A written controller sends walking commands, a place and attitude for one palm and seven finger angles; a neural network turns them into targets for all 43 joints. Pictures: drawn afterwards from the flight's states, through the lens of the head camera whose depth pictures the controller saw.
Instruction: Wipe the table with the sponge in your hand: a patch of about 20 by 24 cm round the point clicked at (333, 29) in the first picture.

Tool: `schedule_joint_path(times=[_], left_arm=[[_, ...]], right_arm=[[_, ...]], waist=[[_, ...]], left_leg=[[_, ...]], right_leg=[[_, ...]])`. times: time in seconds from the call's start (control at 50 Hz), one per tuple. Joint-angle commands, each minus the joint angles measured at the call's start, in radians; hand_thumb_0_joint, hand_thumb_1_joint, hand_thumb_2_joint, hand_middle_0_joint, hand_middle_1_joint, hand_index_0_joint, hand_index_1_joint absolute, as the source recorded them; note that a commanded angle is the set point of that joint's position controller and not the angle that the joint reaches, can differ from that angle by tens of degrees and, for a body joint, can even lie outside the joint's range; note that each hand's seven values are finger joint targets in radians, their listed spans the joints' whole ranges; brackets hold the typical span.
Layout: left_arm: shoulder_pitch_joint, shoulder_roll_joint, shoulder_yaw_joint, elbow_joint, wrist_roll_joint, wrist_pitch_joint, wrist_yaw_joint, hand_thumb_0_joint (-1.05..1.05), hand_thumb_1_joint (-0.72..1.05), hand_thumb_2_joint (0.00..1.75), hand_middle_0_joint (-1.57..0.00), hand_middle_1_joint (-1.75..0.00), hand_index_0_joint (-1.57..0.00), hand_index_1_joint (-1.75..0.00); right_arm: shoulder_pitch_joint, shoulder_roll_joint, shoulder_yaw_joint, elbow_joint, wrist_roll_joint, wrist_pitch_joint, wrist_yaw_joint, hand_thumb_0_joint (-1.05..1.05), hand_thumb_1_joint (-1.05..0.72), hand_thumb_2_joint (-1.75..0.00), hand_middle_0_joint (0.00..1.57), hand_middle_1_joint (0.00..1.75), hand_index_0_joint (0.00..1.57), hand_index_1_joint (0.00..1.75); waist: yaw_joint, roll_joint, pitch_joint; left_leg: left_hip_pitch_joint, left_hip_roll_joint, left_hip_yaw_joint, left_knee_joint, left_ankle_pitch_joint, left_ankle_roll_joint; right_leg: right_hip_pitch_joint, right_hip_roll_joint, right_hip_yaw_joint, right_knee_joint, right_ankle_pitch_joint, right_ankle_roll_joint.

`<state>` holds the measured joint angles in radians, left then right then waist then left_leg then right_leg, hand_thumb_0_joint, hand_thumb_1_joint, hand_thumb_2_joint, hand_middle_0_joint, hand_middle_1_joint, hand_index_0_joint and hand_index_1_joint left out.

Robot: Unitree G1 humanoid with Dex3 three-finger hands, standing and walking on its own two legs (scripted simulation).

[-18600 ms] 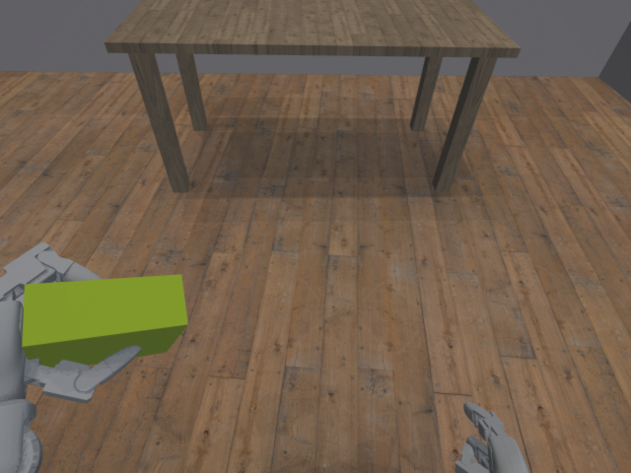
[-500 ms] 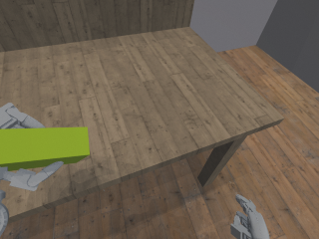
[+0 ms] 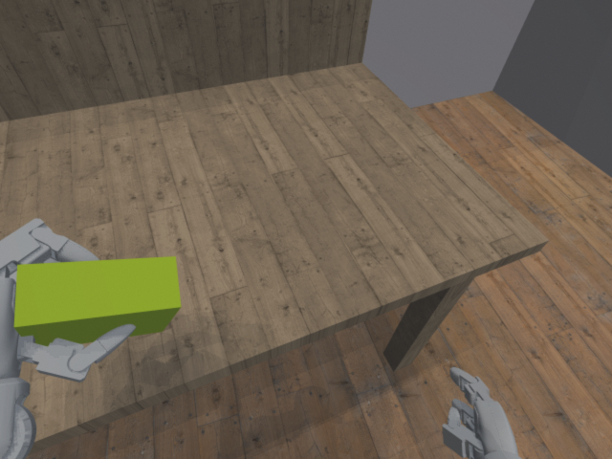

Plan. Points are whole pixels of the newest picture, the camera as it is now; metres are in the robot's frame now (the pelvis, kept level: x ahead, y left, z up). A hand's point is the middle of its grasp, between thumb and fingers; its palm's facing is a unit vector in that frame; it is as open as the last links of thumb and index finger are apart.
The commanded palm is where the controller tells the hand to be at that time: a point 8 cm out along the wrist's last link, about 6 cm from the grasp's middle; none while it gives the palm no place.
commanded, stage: come to a stop and stand still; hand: left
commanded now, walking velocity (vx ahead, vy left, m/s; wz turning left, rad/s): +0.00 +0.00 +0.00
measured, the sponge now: (126, 301) +0.24 +0.20 +0.14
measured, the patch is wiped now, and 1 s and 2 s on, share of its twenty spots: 0.00 0.00 0.00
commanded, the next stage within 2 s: look again from close up in 1.10 s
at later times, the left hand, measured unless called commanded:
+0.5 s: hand (41, 343) +0.20 +0.28 +0.12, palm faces +0.27 -0.88 -0.40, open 9.4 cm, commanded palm +0.14 +0.31 +0.18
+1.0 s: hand (27, 302) +0.23 +0.29 +0.15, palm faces +0.31 -0.88 -0.36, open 9.4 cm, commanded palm +0.16 +0.32 +0.18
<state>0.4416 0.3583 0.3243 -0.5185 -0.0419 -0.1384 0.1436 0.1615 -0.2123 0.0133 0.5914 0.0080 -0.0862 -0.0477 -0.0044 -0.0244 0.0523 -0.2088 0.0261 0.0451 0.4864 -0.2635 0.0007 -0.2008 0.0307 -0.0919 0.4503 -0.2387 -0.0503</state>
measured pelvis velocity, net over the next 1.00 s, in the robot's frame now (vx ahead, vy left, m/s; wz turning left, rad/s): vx -0.01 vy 0.05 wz -0.03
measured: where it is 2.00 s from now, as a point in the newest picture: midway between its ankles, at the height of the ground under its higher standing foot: outside the picture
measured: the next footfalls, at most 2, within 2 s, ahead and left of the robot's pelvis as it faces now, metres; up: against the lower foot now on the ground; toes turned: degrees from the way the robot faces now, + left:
none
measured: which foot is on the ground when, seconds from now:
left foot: down 0.00-1.00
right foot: down 0.00-1.00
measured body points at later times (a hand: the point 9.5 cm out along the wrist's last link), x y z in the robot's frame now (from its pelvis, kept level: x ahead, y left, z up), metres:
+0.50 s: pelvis -0.03 +0.04 +0.00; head +0.00 +0.06 +0.45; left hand +0.18 +0.32 +0.14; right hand +0.11 -0.19 -0.08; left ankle +0.00 +0.11 -0.74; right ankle +0.00 -0.08 -0.74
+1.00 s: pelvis -0.01 +0.05 +0.00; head +0.02 +0.08 +0.45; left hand +0.20 +0.33 +0.17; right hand +0.18 -0.17 -0.06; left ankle +0.00 +0.12 -0.74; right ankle +0.00 -0.08 -0.74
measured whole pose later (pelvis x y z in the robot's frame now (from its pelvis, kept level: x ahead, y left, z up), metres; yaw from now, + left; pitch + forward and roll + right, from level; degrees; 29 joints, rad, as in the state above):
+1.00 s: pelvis -0.01 +0.05 +0.00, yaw -2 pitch -1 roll -1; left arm 0.40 0.37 0.33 -0.49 -0.03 -0.17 0.08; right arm 0.19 -0.18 0.04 0.54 0.01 -0.15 -0.02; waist 0.03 -0.06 0.08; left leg -0.20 -0.02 0.11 0.46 -0.25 0.07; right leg -0.21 -0.02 -0.04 0.43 -0.20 0.01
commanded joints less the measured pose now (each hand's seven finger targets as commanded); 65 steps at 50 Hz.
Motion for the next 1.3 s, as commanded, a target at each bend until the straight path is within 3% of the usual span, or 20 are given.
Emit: schedule_joint_path(times=[0.0,0.04,0.06,0.08,0.1,0.18,0.2,0.24,0.32,0.38,0.4,0.44,0.46,0.6,0.64,0.76,0.88,0.98,1.1,1.28], left_arm=[[0.059,0.17,0.149,-0.235,-0.019,-0.08,0.023,0.0,0.1,1.3,-1.2,-1.6,-1.2,-1.6],[0.063,0.175,0.159,-0.224,-0.024,-0.075,0.023,0.0,0.1,1.3,-1.2,-1.6,-1.2,-1.6],[-1.0,0.921,0.699,-0.406,0.121,-0.168,0.006,0.0,0.1,1.3,-1.2,-1.6,-1.2,-1.6],[-0.759,0.588,0.469,0.002,0.041,-0.136,-0.021,0.0,0.1,1.3,-1.2,-1.6,-1.2,-1.6],[-0.505,0.385,0.331,0.009,0.013,-0.134,-0.033,0.0,0.1,1.3,-1.2,-1.6,-1.2,-1.6],[-0.089,0.078,0.067,0.114,-0.037,-0.106,-0.087,0.0,0.1,1.3,-1.2,-1.6,-1.2,-1.6],[-0.04,0.059,0.022,0.036,-0.033,-0.1,-0.091,0.0,0.1,1.3,-1.2,-1.6,-1.2,-1.6],[-0.037,0.081,0.019,-0.031,-0.022,-0.08,-0.084,0.0,0.1,1.3,-1.2,-1.6,-1.2,-1.6],[-0.089,0.237,0.181,-0.085,-0.01,-0.083,-0.046,0.0,0.1,1.3,-1.2,-1.6,-1.2,-1.6],[-0.235,0.349,0.274,-0.217,0.003,-0.114,-0.025,0.0,0.1,1.3,-1.2,-1.6,-1.2,-1.6],[-0.233,0.246,0.192,-0.206,-0.006,-0.12,-0.028,0.0,0.1,1.3,-1.2,-1.6,-1.2,-1.6],[-0.281,0.264,0.192,-0.253,0.01,-0.125,-0.023,0.0,0.1,1.3,-1.2,-1.6,-1.2,-1.6],[-0.295,0.272,0.196,-0.262,0.018,-0.131,-0.023,0.0,0.1,1.3,-1.2,-1.6,-1.2,-1.6],[-0.125,0.114,0.091,-0.089,0.009,-0.139,-0.043,0.0,0.1,1.3,-1.2,-1.6,-1.2,-1.6],[-0.097,0.124,0.101,-0.039,0.006,-0.129,-0.048,0.0,0.1,1.3,-1.2,-1.6,-1.2,-1.6],[-0.159,0.157,0.115,-0.03,0.004,-0.118,-0.054,0.0,0.1,1.3,-1.2,-1.6,-1.2,-1.6],[-0.193,0.235,0.161,-0.266,0.007,-0.131,-0.036,0.0,0.1,1.3,-1.2,-1.6,-1.2,-1.6],[-0.097,0.225,0.178,-0.265,0.002,-0.13,-0.027,0.0,0.1,1.3,-1.2,-1.6,-1.2,-1.6],[-0.034,0.141,0.128,-0.071,-0.02,-0.111,-0.046,0.0,0.1,1.3,-1.2,-1.6,-1.2,-1.6],[-0.179,0.197,0.12,-0.167,0.0,-0.105,-0.031,0.0,0.1,1.3,-1.2,-1.6,-1.2,-1.6]], right_arm=[[-0.074,-0.096,-0.035,-0.159,0.0,-0.043,-0.006,0.0,-0.9,-0.9,0.2,0.3,0.2,0.3],[-0.066,-0.102,-0.039,-0.165,0.003,-0.039,-0.008,0.0,-0.9,-0.9,0.2,0.3,0.2,0.3],[0.098,-0.138,-0.078,-0.144,-0.036,-0.099,-0.009,0.0,-0.9,-0.9,0.2,0.3,0.2,0.3],[0.014,-0.099,-0.065,-0.063,-0.002,-0.079,-0.008,0.0,-0.9,-0.9,0.2,0.3,0.2,0.3],[0.005,-0.097,-0.072,-0.106,-0.008,-0.07,0.007,0.0,-0.9,-0.9,0.2,0.3,0.2,0.3],[-0.001,-0.119,-0.072,-0.146,0.033,-0.086,0.056,0.0,-0.9,-0.9,0.2,0.3,0.2,0.3],[0.003,-0.116,-0.064,-0.172,0.038,-0.078,0.066,0.0,-0.9,-0.9,0.2,0.3,0.2,0.3],[-0.034,-0.113,-0.054,-0.193,0.04,-0.079,0.067,0.0,-0.9,-0.9,0.2,0.3,0.2,0.3],[-0.062,-0.109,-0.038,-0.212,0.029,-0.077,0.026,0.0,-0.9,-0.9,0.2,0.3,0.2,0.3],[-0.077,-0.111,-0.029,-0.201,0.015,-0.088,0.001,0.0,-0.9,-0.9,0.2,0.3,0.2,0.3],[-0.06,-0.095,-0.023,-0.204,0.013,-0.093,-0.002,0.0,-0.9,-0.9,0.2,0.3,0.2,0.3],[-0.039,-0.097,-0.026,-0.208,0.017,-0.12,0.004,0.0,-0.9,-0.9,0.2,0.3,0.2,0.3],[-0.031,-0.091,-0.026,-0.205,0.017,-0.134,0.008,0.0,-0.9,-0.9,0.2,0.3,0.2,0.3],[0.008,-0.104,-0.029,-0.155,0.008,-0.166,0.033,0.0,-0.9,-0.9,0.2,0.3,0.2,0.3],[0.012,-0.116,-0.038,-0.147,0.008,-0.153,0.033,0.0,-0.9,-0.9,0.2,0.3,0.2,0.3],[-0.018,-0.107,-0.034,-0.167,0.01,-0.112,0.018,0.0,-0.9,-0.9,0.2,0.3,0.2,0.3],[-0.059,-0.096,-0.026,-0.196,0.006,-0.117,0.012,0.0,-0.9,-0.9,0.2,0.3,0.2,0.3],[-0.037,-0.099,-0.035,-0.189,0.004,-0.119,0.019,0.0,-0.9,-0.9,0.2,0.3,0.2,0.3],[-0.01,-0.114,-0.035,-0.175,0.005,-0.083,0.013,0.0,-0.9,-0.9,0.2,0.3,0.2,0.3],[-0.067,-0.111,-0.031,-0.184,0.013,-0.091,-0.004,0.0,-0.9,-0.9,0.2,0.3,0.2,0.3]], waist=[[0.019,0.123,-0.204],[0.017,0.113,-0.208],[0.044,-0.005,-0.034],[0.026,0.233,-0.122],[0.023,0.186,-0.164],[0.052,0.115,-0.263],[0.051,0.07,-0.245],[0.049,-0.036,-0.171],[0.041,-0.2,-0.081],[0.03,0.02,-0.063],[0.023,0.133,-0.061],[0.039,0.343,-0.092],[0.047,0.368,-0.12],[0.032,0.029,-0.142],[0.029,0.01,-0.123],[0.024,0.018,-0.117],[0.032,0.165,-0.213],[0.031,0.198,-0.241],[0.02,0.059,-0.18],[0.02,0.071,-0.135]], left_leg=[[-0.013,0.094,-0.101,-0.078,0.317,0.016],[-0.017,0.095,-0.099,-0.083,0.302,0.01],[-0.123,0.062,0.026,0.081,0.257,0.022],[-0.003,0.079,-0.044,0.029,0.219,0.011],[0.059,0.063,-0.044,-0.01,0.263,0.001],[0.147,0.063,-0.023,-0.041,0.25,0.046],[0.117,0.082,-0.039,-0.049,0.252,0.053],[0.018,0.089,-0.049,-0.084,0.119,0.047],[-0.02,0.054,-0.054,-0.083,-0.067,0.034],[-0.015,0.061,-0.07,-0.125,-0.134,0.039],[-0.068,0.084,-0.093,-0.179,-0.201,0.048],[-0.185,0.122,-0.115,-0.259,-0.322,0.064],[-0.203,0.123,-0.104,-0.245,-0.306,0.07],[0.009,0.084,-0.09,-0.13,-0.016,0.024],[0.008,0.088,-0.097,-0.139,0.025,0.012],[0.025,0.096,-0.09,-0.148,0.173,-0.007],[0.112,0.091,-0.077,-0.113,0.382,-0.024],[0.152,0.101,-0.077,-0.086,0.527,-0.042],[0.073,0.095,-0.078,-0.107,0.339,-0.027],[0.031,0.081,-0.092,-0.16,0.048,0.014]], right_leg=[[0.169,-0.118,0.122,-0.05,0.352,0.023],[0.169,-0.117,0.127,-0.058,0.356,0.025],[-0.037,-0.121,0.201,-0.156,0.378,0.108],[-0.063,-0.217,0.179,-0.08,0.302,-0.045],[0.006,-0.159,0.208,-0.04,0.367,-0.037],[0.03,-0.117,0.165,-0.009,0.317,0.061],[0.04,-0.111,0.135,-0.01,0.279,0.074],[0.054,-0.104,0.125,-0.043,0.158,0.074],[-0.06,-0.115,0.153,-0.15,-0.106,0.036],[-0.102,-0.11,0.189,-0.13,-0.154,0.018],[-0.051,-0.097,0.156,-0.078,-0.109,0.02],[0.108,-0.057,0.108,0.047,-0.006,0.032],[0.158,-0.056,0.093,0.064,0.035,0.033],[0.021,-0.073,0.103,-0.065,0.091,0.025],[0.003,-0.079,0.114,-0.065,0.111,0.026],[0.011,-0.094,0.121,-0.055,0.193,0.028],[0.061,-0.088,0.104,-0.009,0.27,0.018],[0.061,-0.082,0.085,-0.008,0.258,0.014],[0.054,-0.098,0.103,-0.074,0.29,0.016],[0.019,-0.108,0.157,-0.122,0.123,0.019]])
